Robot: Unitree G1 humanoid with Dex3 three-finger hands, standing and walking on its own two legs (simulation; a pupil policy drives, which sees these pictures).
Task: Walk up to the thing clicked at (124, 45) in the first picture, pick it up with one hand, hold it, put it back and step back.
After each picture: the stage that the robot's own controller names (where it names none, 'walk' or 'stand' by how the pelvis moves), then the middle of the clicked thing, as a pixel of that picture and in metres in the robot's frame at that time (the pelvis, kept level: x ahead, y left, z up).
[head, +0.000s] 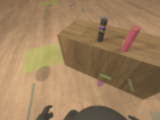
stand; (129, 40) +0.74 -0.35 +0.04
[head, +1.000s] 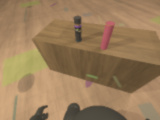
rise first; (106, 37) +0.69 -0.09 +0.07
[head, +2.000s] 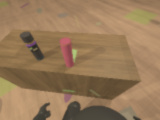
stand; (68, 54) +0.43 +0.20 +0.06
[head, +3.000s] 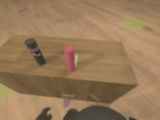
stand; (70, 60) +0.43 +0.17 +0.03
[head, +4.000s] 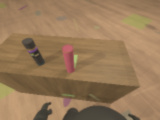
stand; (69, 60) +0.41 +0.17 +0.04
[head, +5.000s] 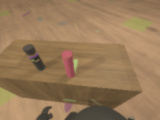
stand; (69, 65) +0.38 +0.17 +0.03
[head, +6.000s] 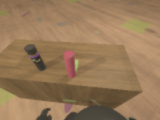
stand; (70, 65) +0.38 +0.16 +0.03
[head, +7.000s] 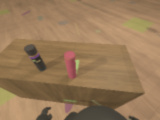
stand; (71, 66) +0.37 +0.16 +0.03
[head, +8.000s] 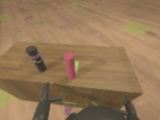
rise first; (70, 67) +0.38 +0.18 +0.03
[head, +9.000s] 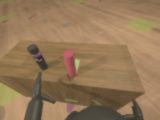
go down; (70, 65) +0.38 +0.18 +0.03
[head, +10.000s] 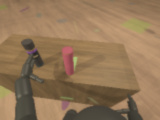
go down; (69, 62) +0.40 +0.17 +0.05
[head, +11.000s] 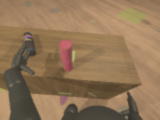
go down; (67, 58) +0.40 +0.16 +0.07
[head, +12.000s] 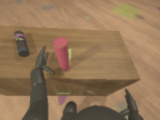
close in; (63, 57) +0.39 +0.17 +0.09
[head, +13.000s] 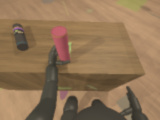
close; (63, 48) +0.43 +0.17 +0.12
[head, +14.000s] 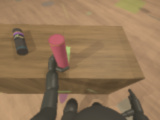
lift; (61, 56) +0.38 +0.17 +0.11
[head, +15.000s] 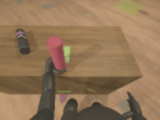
lift; (58, 58) +0.37 +0.19 +0.11
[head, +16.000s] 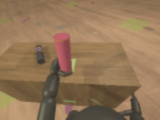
lift; (65, 57) +0.32 +0.15 +0.21
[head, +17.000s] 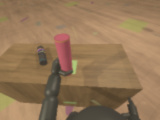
hold; (65, 57) +0.32 +0.16 +0.20
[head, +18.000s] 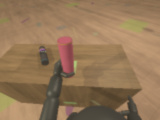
hold; (67, 59) +0.32 +0.15 +0.18
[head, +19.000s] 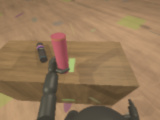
crouch; (61, 56) +0.35 +0.19 +0.18
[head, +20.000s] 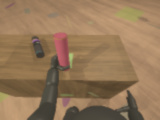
lower; (63, 54) +0.40 +0.17 +0.12
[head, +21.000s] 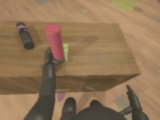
lower; (57, 47) +0.44 +0.19 +0.12
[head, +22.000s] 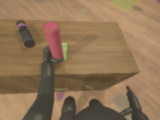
lower; (55, 46) +0.45 +0.19 +0.12
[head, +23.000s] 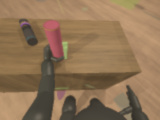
lower; (56, 44) +0.45 +0.19 +0.12
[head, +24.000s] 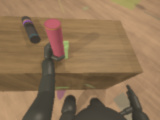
rest; (57, 43) +0.45 +0.19 +0.13
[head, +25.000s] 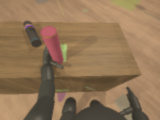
withdraw; (55, 49) +0.43 +0.20 +0.12
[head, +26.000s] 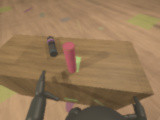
sink last; (70, 59) +0.40 +0.17 +0.08
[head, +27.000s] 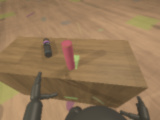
stand; (69, 56) +0.44 +0.20 +0.08
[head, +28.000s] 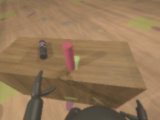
stand; (69, 57) +0.43 +0.20 +0.07
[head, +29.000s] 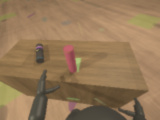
stand; (71, 60) +0.42 +0.18 +0.04
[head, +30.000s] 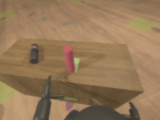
stand; (69, 60) +0.42 +0.20 +0.04
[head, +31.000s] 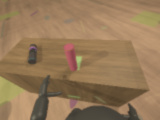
stand; (71, 59) +0.43 +0.19 +0.04
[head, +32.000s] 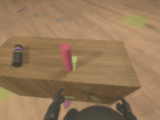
stand; (67, 59) +0.42 +0.20 +0.04
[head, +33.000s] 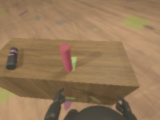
stand; (67, 59) +0.43 +0.20 +0.04
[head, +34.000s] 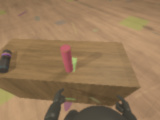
stand; (67, 60) +0.43 +0.19 +0.04
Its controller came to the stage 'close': yes
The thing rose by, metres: 0.19
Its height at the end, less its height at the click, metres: +0.00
